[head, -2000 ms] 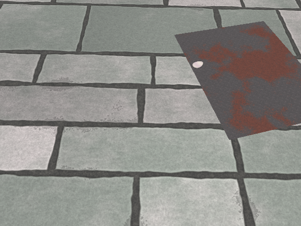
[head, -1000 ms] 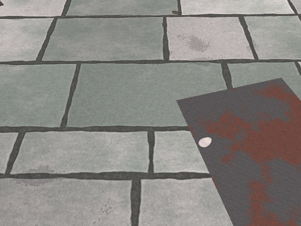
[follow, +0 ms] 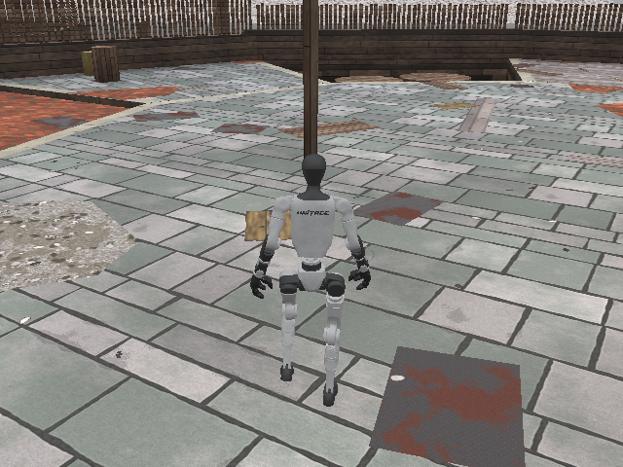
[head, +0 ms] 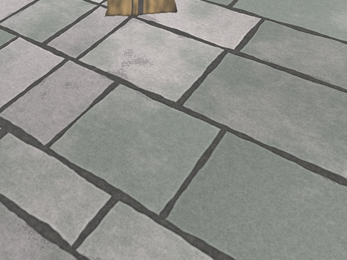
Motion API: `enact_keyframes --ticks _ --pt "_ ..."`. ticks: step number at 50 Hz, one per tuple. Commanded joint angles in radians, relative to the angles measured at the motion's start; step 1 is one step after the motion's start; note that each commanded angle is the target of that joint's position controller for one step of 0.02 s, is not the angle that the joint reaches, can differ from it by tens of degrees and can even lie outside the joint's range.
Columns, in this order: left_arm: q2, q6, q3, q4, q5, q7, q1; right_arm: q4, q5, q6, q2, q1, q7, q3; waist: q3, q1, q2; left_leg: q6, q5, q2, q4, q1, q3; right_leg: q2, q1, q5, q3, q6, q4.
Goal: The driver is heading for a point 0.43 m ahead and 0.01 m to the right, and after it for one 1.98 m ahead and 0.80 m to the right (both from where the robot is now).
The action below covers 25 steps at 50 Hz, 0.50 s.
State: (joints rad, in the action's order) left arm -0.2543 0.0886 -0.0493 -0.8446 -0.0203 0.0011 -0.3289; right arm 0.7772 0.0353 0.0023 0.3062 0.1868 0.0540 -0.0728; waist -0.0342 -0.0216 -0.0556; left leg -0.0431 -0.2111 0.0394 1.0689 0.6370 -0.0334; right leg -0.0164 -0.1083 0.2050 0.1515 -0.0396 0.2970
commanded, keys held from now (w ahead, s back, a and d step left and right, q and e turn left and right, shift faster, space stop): w+q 0.14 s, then w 0.16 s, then w+e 0.06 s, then e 0.64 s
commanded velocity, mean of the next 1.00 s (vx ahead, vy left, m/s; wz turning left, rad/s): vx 0.29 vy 0.00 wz -0.06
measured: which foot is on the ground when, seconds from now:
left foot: up 0.00-0.22, down 0.24-0.76, up 0.78-1.00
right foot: down 0.00-0.26, up 0.28-0.74, down 0.76-1.00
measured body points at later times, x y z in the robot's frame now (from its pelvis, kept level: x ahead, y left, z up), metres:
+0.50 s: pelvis +0.25 +0.07 +0.00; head +0.28 +0.09 +0.45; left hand +0.29 +0.34 -0.14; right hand +0.36 -0.18 -0.12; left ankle +0.23 +0.12 -0.75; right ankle +0.32 -0.08 -0.67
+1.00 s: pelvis +0.37 +0.07 -0.01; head +0.41 +0.05 +0.44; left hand +0.50 +0.34 -0.12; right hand +0.47 -0.20 -0.14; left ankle +0.40 +0.22 -0.68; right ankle +0.43 +0.00 -0.75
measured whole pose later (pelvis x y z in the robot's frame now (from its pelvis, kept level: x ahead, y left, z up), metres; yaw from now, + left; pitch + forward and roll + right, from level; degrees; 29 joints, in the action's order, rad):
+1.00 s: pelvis +0.37 +0.07 -0.01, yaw -8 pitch +1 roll +1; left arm -0.28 -0.03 -0.07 -0.77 -0.01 0.00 -0.23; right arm 0.77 0.03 0.03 0.25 0.15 -0.03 -0.03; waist -0.07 -0.02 -0.02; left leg 0.05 -0.41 0.02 1.00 0.51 -0.06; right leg -0.11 -0.34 0.11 -0.05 -0.10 0.44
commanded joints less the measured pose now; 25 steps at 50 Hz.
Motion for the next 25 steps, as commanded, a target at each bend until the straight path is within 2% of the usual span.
enact_keyframes --ticks 1,3,6,8,9,10,11,12,13,14,15,16,17,19,20,22,25 --pt "-0.103 0.017 -0.021 0.046 0.001 -0.002 0.01 -0.086 -0.003 -0.008 0.007 -0.059 0.016 0.011 -0.012 0.013 0.139 0.012 0.12 0.03 -0.11 0.06 0.011 0.254 0.021 -0.307 -0.098 -0.11 -0.151" --pt "-0.114 0.016 -0.024 0.039 0.002 -0.002 -0.004 -0.11 -0.004 -0.013 -0.008 -0.128 0.025 0.022 -0.025 -0.003 0.14 0.005 0.187 0.028 -0.242 0.012 0.05 0.243 0.019 -0.319 -0.04 -0.095 -0.149" --pt "-0.143 0.009 -0.032 0.019 0.003 0.005 -0.049 -0.145 0.001 -0.013 -0.006 -0.209 0.034 0.028 -0.045 -0.025 0.139 -0.022 0.16 0.019 -0.37 -0.028 0.105 0.271 0.079 -0.365 0.001 -0.082 -0.133" --pt "-0.154 -0.004 -0.033 0.0 0.002 0.01 -0.086 -0.159 0.009 -0.013 0.003 -0.231 0.031 0.027 -0.045 -0.031 0.139 -0.05 0.079 -0.008 -0.427 -0.058 0.131 0.289 0.14 -0.483 0.022 -0.074 -0.08" --pt "-0.165 -0.012 -0.034 -0.01 0.0 0.012 -0.098 -0.159 0.013 -0.013 0.006 -0.219 0.025 0.025 -0.033 -0.022 0.147 -0.069 0.022 -0.038 -0.452 -0.104 0.146 0.294 0.163 -0.63 0.036 -0.071 -0.025" --pt "-0.181 -0.019 -0.035 -0.018 -0.001 0.014 -0.107 -0.147 0.018 -0.016 0.015 -0.178 0.018 0.02 -0.003 -0.002 0.16 -0.09 -0.034 -0.075 -0.471 -0.172 0.159 0.298 0.181 -0.791 0.05 -0.068 0.062" --pt "-0.19 -0.028 -0.034 -0.023 -0.001 0.014 -0.11 -0.118 0.022 -0.023 0.03 -0.081 0.01 0.01 0.054 0.042 0.159 -0.115 -0.051 -0.113 -0.511 -0.291 0.159 0.295 0.176 -0.878 0.065 -0.064 0.203" --pt "-0.181 -0.034 -0.027 -0.017 0.003 0.014 -0.102 -0.058 0.03 -0.034 0.052 0.089 -0.002 -0.004 0.148 0.118 0.117 -0.142 0.008 -0.128 -0.587 -0.523 0.138 0.268 0.082 -0.795 0.094 -0.045 0.412" --pt "-0.111 -0.03 -0.004 0.03 0.019 0.005 -0.117 -0.032 0.046 -0.039 0.137 0.224 -0.021 -0.028 0.288 0.159 -0.016 -0.212 -0.13 0.103 -0.614 -0.849 -0.161 0.221 -0.207 -0.408 0.1 -0.01 0.719" --pt "-0.074 -0.027 0.0 0.08 0.02 -0.008 -0.13 -0.038 0.005 -0.03 0.222 0.223 -0.032 -0.046 0.382 0.111 -0.196 -0.319 -0.022 0.368 -0.744 -1.006 -0.66 0.037 -0.508 0.335 0.03 0.037 1.039" --pt "-0.155 -0.031 -0.02 0.089 0.007 -0.004 -0.019 -0.041 -0.012 -0.022 0.204 0.222 -0.044 -0.045 0.317 0.148 -0.026 -0.312 0.158 0.343 -0.75 -0.952 -0.566 0.063 -0.59 0.263 -0.122 0.03 1.092" --pt "-0.117 -0.023 -0.009 0.095 0.023 -0.007 0.022 -0.025 -0.014 -0.028 0.151 0.168 -0.053 -0.031 0.196 0.117 -0.002 -0.29 0.287 0.306 -0.742 -0.837 -0.388 0.102 -0.606 0.197 -0.148 0.018 1.059" --pt "-0.099 -0.02 -0.003 0.073 0.025 -0.01 -0.002 -0.013 -0.014 -0.039 0.093 0.13 -0.054 -0.014 0.114 0.071 0.035 -0.236 0.364 0.254 -0.77 -0.701 -0.276 0.133 -0.547 0.163 -0.16 0.01 0.954" --pt "-0.087 -0.053 -0.004 0.029 -0.002 -0.017 -0.071 -0.007 -0.015 -0.061 0.035 0.061 -0.055 0.01 0.052 0.001 0.02 -0.171 0.44 0.192 -0.828 -0.536 -0.138 0.139 -0.42 0.135 -0.175 0.018 0.858" --pt "-0.08 -0.066 -0.007 0.014 -0.005 -0.019 -0.095 -0.002 -0.015 -0.074 0.026 0.061 -0.054 0.015 0.049 -0.009 0.014 -0.165 0.554 0.187 -0.837 -0.499 -0.097 0.117 -0.379 0.124 -0.177 0.023 0.85" --pt "-0.064 -0.078 -0.012 0.002 0.0 -0.024 -0.109 0.016 -0.019 -0.09 0.044 0.069 -0.053 0.013 0.039 -0.03 0.008 -0.155 0.71 0.178 -0.847 -0.478 -0.014 0.087 -0.375 0.078 -0.18 0.031 0.818" --pt "-0.056 -0.086 -0.015 0.018 -0.003 -0.022 -0.04 0.031 -0.019 -0.092 0.038 0.069 -0.06 0.019 0.012 -0.023 -0.017 -0.128 0.758 0.158 -0.853 -0.484 0.086 0.076 -0.422 -0.031 -0.164 0.037 0.725"
Velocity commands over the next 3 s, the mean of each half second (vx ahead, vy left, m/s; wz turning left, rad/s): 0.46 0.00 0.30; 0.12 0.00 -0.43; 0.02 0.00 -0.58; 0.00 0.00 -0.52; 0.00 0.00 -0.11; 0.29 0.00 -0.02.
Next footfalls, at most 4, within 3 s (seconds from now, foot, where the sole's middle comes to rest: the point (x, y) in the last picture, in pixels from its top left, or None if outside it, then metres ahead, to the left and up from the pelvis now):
0.24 left None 0.27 0.13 -0.78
0.76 right None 0.47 0.00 -0.78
1.22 left None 0.46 0.19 -0.78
1.68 right None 0.34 0.00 -0.78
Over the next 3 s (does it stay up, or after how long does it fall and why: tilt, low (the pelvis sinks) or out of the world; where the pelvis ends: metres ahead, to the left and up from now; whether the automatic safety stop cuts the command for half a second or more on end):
stays up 0.45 -0.02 0.00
